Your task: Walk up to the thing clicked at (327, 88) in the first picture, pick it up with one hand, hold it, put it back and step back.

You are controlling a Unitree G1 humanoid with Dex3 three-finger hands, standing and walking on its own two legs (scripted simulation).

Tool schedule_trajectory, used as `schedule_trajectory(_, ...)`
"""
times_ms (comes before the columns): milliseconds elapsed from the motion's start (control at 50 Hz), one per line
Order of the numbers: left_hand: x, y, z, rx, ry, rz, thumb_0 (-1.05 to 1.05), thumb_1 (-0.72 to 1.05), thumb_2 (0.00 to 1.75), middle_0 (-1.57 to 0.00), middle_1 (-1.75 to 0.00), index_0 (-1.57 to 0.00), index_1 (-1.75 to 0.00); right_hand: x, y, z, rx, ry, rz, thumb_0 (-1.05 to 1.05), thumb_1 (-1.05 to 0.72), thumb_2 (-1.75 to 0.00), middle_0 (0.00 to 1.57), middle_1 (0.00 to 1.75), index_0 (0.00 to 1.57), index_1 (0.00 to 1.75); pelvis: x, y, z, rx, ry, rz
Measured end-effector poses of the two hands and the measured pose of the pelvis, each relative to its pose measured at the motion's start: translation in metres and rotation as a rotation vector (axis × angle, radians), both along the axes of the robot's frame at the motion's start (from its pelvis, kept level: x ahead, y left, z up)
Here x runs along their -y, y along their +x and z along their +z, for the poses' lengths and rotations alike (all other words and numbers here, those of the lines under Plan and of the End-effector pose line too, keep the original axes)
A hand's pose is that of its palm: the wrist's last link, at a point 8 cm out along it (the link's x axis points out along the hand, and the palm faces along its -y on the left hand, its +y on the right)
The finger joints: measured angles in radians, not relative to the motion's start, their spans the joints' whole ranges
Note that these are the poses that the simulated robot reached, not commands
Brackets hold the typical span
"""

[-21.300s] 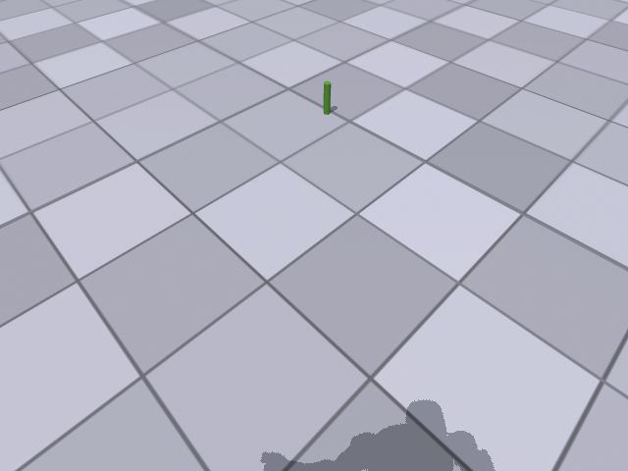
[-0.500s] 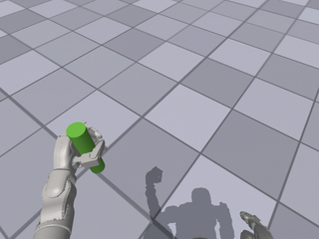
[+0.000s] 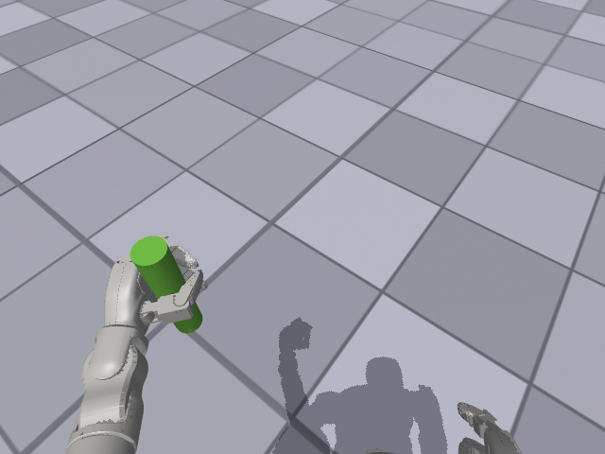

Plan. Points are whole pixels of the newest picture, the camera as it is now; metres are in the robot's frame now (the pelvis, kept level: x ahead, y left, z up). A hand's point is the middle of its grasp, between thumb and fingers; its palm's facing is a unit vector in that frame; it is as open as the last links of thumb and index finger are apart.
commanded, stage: hold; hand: left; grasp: from the side
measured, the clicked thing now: (172, 290) +0.33 +0.18 +0.04
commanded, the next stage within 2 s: crouch in 0.14 s
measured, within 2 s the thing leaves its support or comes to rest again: neither
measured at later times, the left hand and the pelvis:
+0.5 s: hand (187, 299) +0.33 +0.17 +0.02, palm faces +0.05 -1.00 +0.02, open 5.0 cm; pelvis -0.01 +0.00 -0.01, yaw +0 degrees
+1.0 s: hand (214, 341) +0.36 +0.18 -0.23, palm faces +0.03 -1.00 -0.01, open 5.0 cm; pelvis -0.05 +0.00 -0.21, yaw +0 degrees
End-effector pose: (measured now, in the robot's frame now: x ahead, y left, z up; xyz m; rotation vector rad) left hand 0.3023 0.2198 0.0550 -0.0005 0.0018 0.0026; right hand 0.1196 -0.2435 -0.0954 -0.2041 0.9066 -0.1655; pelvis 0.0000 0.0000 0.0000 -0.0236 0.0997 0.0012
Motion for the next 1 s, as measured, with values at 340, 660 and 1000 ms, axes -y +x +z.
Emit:
schedule_trajectory(340, 0.003, 0.002, -0.003, -0.009, -0.003, 0.01, 0.04, 0.23, 1.1, -1.01, -1.16, -1.03, -1.14, 0.004, 0.0, 0.001, 0.001, -0.005, -0.003, 0.01, -0.88, -0.89, 0.2, 0.3, 0.2, 0.3, 0.003, -0.001, 0.0, -0.004, 0.002, 0.0)
schedule_trajectory(660, -0.003, 0.013, -0.103, -0.048, -0.015, 0.022, 0.04, 0.23, 1.1, -1.01, -1.15, -1.03, -1.14, 0.015, -0.02, -0.048, -0.086, -0.054, 0.045, 0.01, -0.87, -0.89, 0.2, 0.3, 0.2, 0.3, 0.004, -0.02, -0.049, -0.182, -0.001, 0.004)
schedule_trajectory(1000, -0.014, 0.039, -0.282, -0.01, 0.01, 0.031, 0.03, 0.22, 1.1, -1.0, -1.15, -1.03, -1.13, 0.011, -0.054, -0.223, -0.254, -0.045, 0.108, 0.01, -0.88, -0.89, 0.2, 0.3, 0.2, 0.3, 0.001, -0.05, -0.206, -0.453, -0.02, 0.002)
